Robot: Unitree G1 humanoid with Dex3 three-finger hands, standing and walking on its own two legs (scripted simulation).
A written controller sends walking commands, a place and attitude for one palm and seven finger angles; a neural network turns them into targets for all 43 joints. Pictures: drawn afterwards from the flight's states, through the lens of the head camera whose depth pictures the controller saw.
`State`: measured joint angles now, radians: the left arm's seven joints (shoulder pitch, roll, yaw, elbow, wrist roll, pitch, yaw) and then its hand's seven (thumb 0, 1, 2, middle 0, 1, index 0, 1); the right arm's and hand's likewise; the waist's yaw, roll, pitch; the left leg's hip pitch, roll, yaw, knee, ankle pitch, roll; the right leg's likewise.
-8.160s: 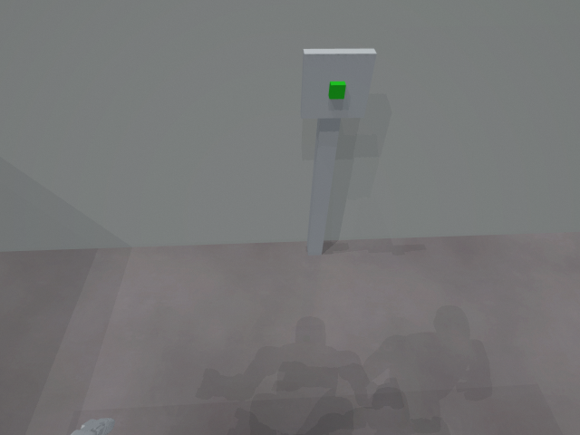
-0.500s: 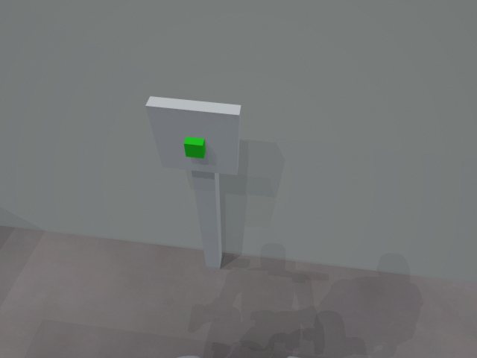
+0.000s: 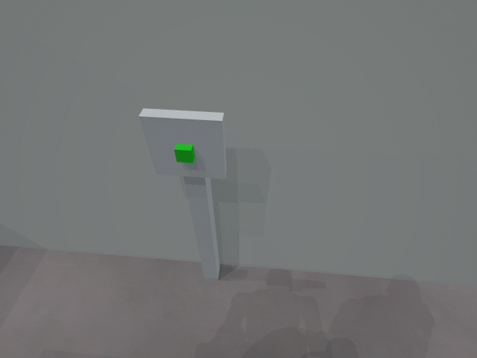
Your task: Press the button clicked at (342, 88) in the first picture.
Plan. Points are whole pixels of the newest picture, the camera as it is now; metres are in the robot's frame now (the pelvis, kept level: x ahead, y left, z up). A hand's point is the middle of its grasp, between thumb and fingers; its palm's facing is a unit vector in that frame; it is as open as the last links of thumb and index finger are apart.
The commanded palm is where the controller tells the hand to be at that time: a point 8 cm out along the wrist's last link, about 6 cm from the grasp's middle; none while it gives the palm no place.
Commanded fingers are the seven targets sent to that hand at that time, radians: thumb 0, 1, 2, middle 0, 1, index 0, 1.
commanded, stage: come to a stop and stand still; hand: left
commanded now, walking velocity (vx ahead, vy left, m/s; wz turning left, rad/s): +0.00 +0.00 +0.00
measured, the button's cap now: (185, 152) +0.54 +0.15 +0.03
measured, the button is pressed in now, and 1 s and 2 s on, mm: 0 0 0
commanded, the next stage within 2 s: look again from close up in 0.28 s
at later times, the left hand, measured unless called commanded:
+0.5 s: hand out of the picture +0.00 +0.16 -0.17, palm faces +0.03 -0.98 -0.18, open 7.4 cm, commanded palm none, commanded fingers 0.00 0.90 0.90 -0.20 -0.30 -0.20 -0.30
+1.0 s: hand out of the picture +0.00 +0.18 -0.17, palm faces +0.02 -0.98 -0.20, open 7.4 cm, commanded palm none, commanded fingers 0.00 0.90 0.90 -0.20 -0.30 -0.20 -0.30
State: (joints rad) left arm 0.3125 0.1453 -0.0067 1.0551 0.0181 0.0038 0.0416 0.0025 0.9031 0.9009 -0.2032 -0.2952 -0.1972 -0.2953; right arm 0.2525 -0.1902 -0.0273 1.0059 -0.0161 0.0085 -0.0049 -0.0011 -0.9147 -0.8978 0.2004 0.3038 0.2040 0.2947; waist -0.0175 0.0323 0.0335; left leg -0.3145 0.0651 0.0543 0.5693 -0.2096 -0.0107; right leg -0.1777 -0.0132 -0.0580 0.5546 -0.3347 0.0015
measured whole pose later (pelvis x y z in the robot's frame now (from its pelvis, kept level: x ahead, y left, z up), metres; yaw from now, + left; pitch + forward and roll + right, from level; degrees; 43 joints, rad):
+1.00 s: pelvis +0.01 +0.01 +0.01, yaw +0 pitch -1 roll +0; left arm 0.31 0.18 0.00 1.10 0.02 -0.01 0.03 0.00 0.90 0.90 -0.20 -0.30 -0.20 -0.30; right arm 0.22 -0.17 0.00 1.10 -0.01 -0.02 -0.01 0.00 -0.92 -0.90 0.20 0.30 0.20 0.29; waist 0.01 -0.02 0.02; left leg -0.27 0.05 0.07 0.46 -0.17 0.00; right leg -0.14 -0.03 -0.05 0.45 -0.29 0.01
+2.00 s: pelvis +0.00 +0.03 +0.01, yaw +0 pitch -3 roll -1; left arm 0.27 0.26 -0.01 1.09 0.02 0.01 0.02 0.00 0.90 0.90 -0.21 -0.30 -0.20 -0.30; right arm 0.18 -0.27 -0.01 1.09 -0.01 0.00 0.01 0.00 -0.91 -0.90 0.20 0.30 0.21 0.29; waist 0.00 0.00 0.04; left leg -0.24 0.02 0.09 0.41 -0.13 0.03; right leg -0.11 -0.05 -0.04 0.40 -0.24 0.05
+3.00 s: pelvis +0.02 +0.00 +0.00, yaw -1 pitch -1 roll -1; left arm 0.46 0.11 0.02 1.12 0.02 0.00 0.02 0.00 0.90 0.90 -0.20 -0.29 -0.20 -0.30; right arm 0.33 -0.14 -0.04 1.13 -0.02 0.01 -0.01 0.00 -0.91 -0.90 0.20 0.30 0.20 0.29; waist 0.01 0.02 -0.02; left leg -0.32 0.08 0.07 0.59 -0.29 0.01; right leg -0.16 0.00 -0.04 0.51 -0.34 0.00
